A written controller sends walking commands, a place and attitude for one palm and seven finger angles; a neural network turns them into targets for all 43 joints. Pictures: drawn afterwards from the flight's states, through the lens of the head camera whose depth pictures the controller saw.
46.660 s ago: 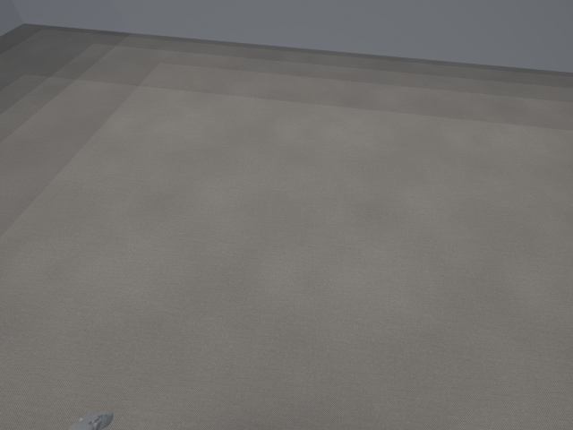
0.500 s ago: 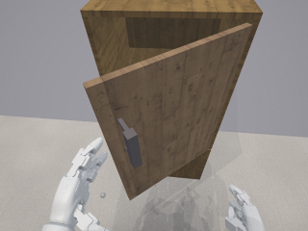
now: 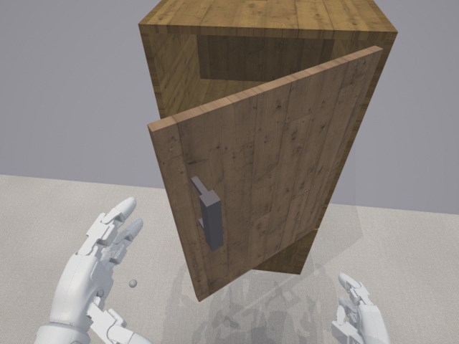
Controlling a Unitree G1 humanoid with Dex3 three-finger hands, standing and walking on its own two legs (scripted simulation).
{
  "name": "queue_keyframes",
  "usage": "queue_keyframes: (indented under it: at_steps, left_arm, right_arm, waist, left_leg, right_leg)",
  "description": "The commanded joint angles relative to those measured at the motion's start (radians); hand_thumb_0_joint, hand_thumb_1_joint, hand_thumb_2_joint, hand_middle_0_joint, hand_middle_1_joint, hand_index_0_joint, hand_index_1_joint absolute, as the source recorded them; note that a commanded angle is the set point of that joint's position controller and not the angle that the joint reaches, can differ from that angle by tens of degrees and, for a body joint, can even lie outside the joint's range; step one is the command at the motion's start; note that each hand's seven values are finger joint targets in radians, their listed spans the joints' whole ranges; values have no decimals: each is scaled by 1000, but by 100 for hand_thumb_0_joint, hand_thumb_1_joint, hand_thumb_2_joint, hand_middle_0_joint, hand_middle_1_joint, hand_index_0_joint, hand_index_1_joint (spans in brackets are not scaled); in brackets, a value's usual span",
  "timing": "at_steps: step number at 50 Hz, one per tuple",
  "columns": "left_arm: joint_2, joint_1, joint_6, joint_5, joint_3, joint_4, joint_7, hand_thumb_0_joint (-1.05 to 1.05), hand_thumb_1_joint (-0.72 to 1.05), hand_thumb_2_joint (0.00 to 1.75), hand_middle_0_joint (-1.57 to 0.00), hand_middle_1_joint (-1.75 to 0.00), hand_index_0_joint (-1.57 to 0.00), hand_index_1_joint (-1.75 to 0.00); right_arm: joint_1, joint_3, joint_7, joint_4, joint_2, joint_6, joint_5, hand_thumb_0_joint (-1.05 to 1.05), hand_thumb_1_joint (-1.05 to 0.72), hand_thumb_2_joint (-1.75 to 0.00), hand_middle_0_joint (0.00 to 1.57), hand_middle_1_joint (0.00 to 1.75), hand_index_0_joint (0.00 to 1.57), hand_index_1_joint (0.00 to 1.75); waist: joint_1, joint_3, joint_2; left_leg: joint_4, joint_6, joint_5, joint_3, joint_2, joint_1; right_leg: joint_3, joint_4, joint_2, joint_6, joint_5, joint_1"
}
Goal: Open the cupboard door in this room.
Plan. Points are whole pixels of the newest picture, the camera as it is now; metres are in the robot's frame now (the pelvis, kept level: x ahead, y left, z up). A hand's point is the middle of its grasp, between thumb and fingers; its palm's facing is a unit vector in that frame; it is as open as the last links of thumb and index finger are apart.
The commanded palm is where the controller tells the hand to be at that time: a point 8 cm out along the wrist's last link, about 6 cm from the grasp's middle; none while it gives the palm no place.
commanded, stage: draw the hand back to the body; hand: left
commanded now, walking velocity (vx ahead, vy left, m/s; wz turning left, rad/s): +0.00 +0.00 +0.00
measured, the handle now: (206, 213) +0.30 +0.07 +0.10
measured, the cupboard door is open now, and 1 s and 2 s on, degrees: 39 39 39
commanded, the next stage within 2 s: step back with the hand held close in 1.32 s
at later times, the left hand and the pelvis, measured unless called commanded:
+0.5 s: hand (76, 257) +0.19 +0.21 +0.16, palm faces +0.26 -0.91 -0.33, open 14.3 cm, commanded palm +0.15 +0.26 +0.18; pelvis +0.01 +0.01 +0.03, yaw +0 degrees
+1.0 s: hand (31, 215) +0.21 +0.26 +0.21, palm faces +0.45 -0.80 -0.40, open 8.5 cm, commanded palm +0.16 +0.29 +0.22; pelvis +0.02 +0.00 +0.05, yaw -1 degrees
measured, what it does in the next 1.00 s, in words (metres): stands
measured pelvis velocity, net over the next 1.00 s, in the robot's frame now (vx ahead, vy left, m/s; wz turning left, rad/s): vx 0.02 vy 0.00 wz -0.02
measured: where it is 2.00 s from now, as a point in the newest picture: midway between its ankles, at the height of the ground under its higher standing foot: outside the picture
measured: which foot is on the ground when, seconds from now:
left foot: down 0.00-1.00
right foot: down 0.00-1.00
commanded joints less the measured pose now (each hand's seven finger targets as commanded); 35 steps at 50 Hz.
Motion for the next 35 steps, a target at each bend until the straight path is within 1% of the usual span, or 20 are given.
queue_keyframes:
  at_steps: [1,4,7,11,12,13,14,15,16,19,20,21,22,23,25,26,27,29,33,35]
  left_arm:
    - [97,-58,-32,-31,97,-234,-22,0,-50,30,-15,-30,-15,-30]
    - [107,-89,-12,-36,110,-239,-35,0,-50,30,-15,-30,-15,-30]
    - [124,-107,4,-44,134,-250,-38,0,-50,30,-15,-30,-15,-30]
    - [142,-99,33,-58,177,-252,-54,0,-36,36,-16,-30,-16,-30]
    - [158,-99,45,-61,202,-229,-53,0,-32,37,-16,-30,-16,-30]
    - [287,-147,28,94,217,-343,104,0,-29,39,-16,-30,-16,-30]
    - [197,-56,45,109,193,-285,170,0,-26,40,-16,-30,-16,-30]
    - [151,-33,54,131,147,-269,203,0,-22,42,-16,-30,-16,-30]
    - [157,-46,55,146,145,-285,226,0,-18,43,-16,-30,-16,-30]
    - [173,-52,44,175,149,-295,265,0,-8,48,-16,-30,-16,-30]
    - [180,-58,42,180,154,-301,273,0,-5,50,-17,-30,-17,-30]
    - [190,-61,40,183,167,-288,282,0,-1,51,-17,-30,-17,-30]
    - [204,-76,39,187,183,-263,289,0,2,52,-17,-30,-17,-30]
    - [195,-91,34,188,177,-272,293,0,6,54,-17,-30,-17,-30]
    - [213,-93,30,190,208,-261,300,0,13,57,-17,-30,-17,-30]
    - [213,-97,28,190,216,-256,301,0,17,58,-17,-30,-17,-30]
    - [231,-115,23,193,230,-263,305,0,20,60,-18,-30,-18,-30]
    - [219,-106,21,192,234,-261,304,0,27,63,-18,-30,-18,-30]
    - [234,-111,19,188,273,-235,306,0,41,69,-18,-30,-18,-30]
    - [241,-125,18,187,291,-231,304,0,48,72,-19,-30,-19,-30]
  right_arm:
    - [-114,-37,-10,-171,-121,-78,8,0,-90,-90,20,30,20,30]
    - [-117,-32,-14,-160,-124,-91,11,0,-90,-90,20,30,20,30]
    - [-123,-29,-16,-149,-126,-106,10,0,-90,-90,20,30,20,30]
    - [-131,-24,-15,-138,-125,-117,12,0,-90,-90,20,30,20,30]
    - [-138,-26,-17,-131,-125,-118,14,0,-90,-90,20,30,20,30]
    - [-133,-26,-42,-141,-110,-104,-4,0,-90,-90,20,30,20,30]
    - [-126,-22,-50,-126,-91,-97,-15,0,-90,-90,20,30,20,30]
    - [-122,-17,-47,-114,-92,-86,-17,0,-90,-90,20,30,20,30]
    - [-126,-18,-44,-108,-96,-78,-18,0,-90,-90,20,30,20,30]
    - [-140,-21,-42,-91,-103,-71,-25,0,-90,-90,20,30,20,30]
    - [-145,-21,-41,-86,-104,-70,-28,0,-90,-90,20,30,20,30]
    - [-148,-22,-42,-78,-103,-67,-29,0,-90,-90,20,30,20,30]
    - [-159,-23,-45,-66,-109,-65,-29,0,-90,-90,20,30,20,30]
    - [-161,-20,-44,-63,-107,-65,-33,0,-90,-90,20,30,20,30]
    - [-169,-23,-44,-50,-107,-61,-34,0,-90,-90,20,30,20,30]
    - [-173,-23,-44,-46,-106,-58,-34,0,-90,-90,20,30,20,30]
    - [-183,-25,-45,-38,-112,-60,-36,0,-90,-90,20,30,20,30]
    - [-184,-25,-40,-27,-107,-58,-37,0,-90,-90,20,30,20,30]
    - [-197,-32,-34,-12,-110,-50,-40,0,-90,-90,20,30,20,30]
    - [-201,-35,-31,-6,-110,-42,-39,0,-90,-90,20,30,20,30]
  waist:
    - [1,-41,-46]
    - [1,-34,-11]
    - [9,-43,-21]
    - [21,-50,0]
    - [25,-44,-17]
    - [53,-19,-18]
    - [36,22,-29]
    - [29,41,-9]
    - [27,37,22]
    - [25,20,4]
    - [26,23,21]
    - [26,28,-6]
    - [29,53,4]
    - [24,55,0]
    - [31,44,2]
    - [32,43,-14]
    - [35,32,-3]
    - [37,33,43]
    - [41,37,-27]
    - [42,39,-11]
  left_leg:
    - [-196,23,149,-18,-35,21]
    - [-214,23,151,-22,-33,52]
    - [-236,22,168,-32,-34,75]
    - [-261,18,213,-30,-33,106]
    - [-266,19,216,-31,-32,106]
    - [-314,18,201,-16,-21,94]
    - [-325,13,193,-11,-24,105]
    - [-336,13,208,-10,-20,125]
    - [-349,13,224,-13,-18,148]
    - [-391,16,270,-15,-11,209]
    - [-405,16,272,-11,-12,223]
    - [-417,18,275,-11,-11,232]
    - [-429,17,276,-11,-9,241]
    - [-447,16,277,-13,-11,250]
    - [-466,18,302,-9,-10,278]
    - [-475,17,311,-11,-9,289]
    - [-485,17,338,-12,-8,302]
    - [-499,13,381,-9,-6,328]
    - [-518,15,438,-1,-2,352]
    - [-523,15,460,6,-3,367]
  right_leg:
    - [22,-195,36,-7,119,93]
    - [14,-207,36,-8,122,100]
    - [5,-216,38,-11,142,131]
    - [-3,-228,40,-12,196,166]
    - [-3,-236,41,-12,199,175]
    - [50,-284,26,-19,186,217]
    - [41,-306,22,-21,171,211]
    - [33,-315,19,-18,181,216]
    - [33,-323,19,-19,194,229]
    - [27,-348,18,-16,228,271]
    - [29,-360,17,-16,232,286]
    - [27,-373,17,-15,233,297]
    - [29,-390,18,-17,231,305]
    - [26,-396,15,-16,234,317]
    - [28,-412,15,-16,253,345]
    - [27,-419,17,-16,257,353]
    - [26,-422,15,-18,277,376]
    - [28,-430,14,-17,303,388]
    - [27,-453,16,-13,357,422]
    - [30,-462,17,-11,373,427]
